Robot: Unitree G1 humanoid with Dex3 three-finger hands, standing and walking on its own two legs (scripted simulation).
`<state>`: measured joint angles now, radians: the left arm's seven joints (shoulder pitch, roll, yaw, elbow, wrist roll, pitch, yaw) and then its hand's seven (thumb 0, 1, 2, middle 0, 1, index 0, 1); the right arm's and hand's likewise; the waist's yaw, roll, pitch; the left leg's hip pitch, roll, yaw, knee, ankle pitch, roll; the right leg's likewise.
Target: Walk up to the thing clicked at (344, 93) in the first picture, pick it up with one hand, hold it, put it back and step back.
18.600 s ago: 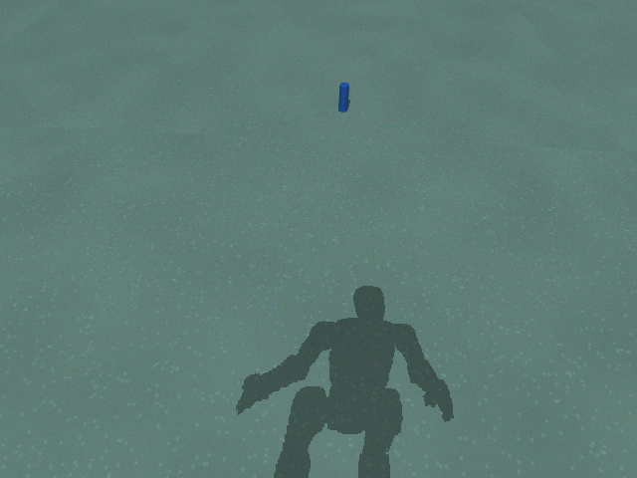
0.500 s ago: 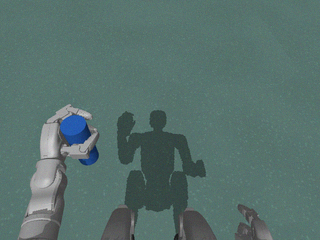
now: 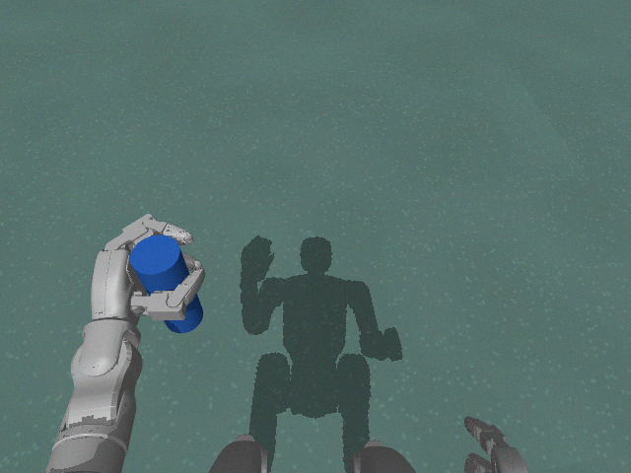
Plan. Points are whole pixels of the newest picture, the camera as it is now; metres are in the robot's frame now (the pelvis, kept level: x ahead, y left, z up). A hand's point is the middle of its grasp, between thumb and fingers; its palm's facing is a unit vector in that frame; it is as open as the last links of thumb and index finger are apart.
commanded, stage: lift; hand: left
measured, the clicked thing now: (171, 288) +0.34 +0.18 +0.01
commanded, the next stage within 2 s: hold in 0.38 s
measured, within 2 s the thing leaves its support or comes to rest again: neither
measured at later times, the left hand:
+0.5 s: hand (173, 259) +0.35 +0.17 +0.07, palm faces +0.06 -1.00 -0.01, open 7.4 cm
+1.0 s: hand (174, 257) +0.34 +0.16 +0.09, palm faces +0.08 -1.00 -0.01, open 7.4 cm
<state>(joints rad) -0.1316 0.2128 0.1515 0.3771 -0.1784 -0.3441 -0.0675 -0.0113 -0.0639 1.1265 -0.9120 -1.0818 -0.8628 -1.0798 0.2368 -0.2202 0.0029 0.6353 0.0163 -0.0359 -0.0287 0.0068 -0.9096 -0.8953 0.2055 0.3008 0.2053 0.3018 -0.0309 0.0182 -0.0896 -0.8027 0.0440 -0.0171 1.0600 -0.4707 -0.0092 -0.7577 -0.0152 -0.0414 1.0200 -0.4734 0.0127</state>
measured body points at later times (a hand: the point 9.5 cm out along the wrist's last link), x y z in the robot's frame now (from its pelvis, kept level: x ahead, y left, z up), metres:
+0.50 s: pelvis +0.01 +0.00 +0.02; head +0.06 +0.01 +0.47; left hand +0.34 +0.22 +0.07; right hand +0.14 -0.25 -0.09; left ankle +0.03 +0.12 -0.67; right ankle +0.02 -0.13 -0.67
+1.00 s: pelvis +0.01 +0.00 +0.03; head +0.04 +0.00 +0.48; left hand +0.33 +0.22 +0.09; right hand +0.14 -0.25 -0.08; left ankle +0.03 +0.12 -0.67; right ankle +0.02 -0.13 -0.67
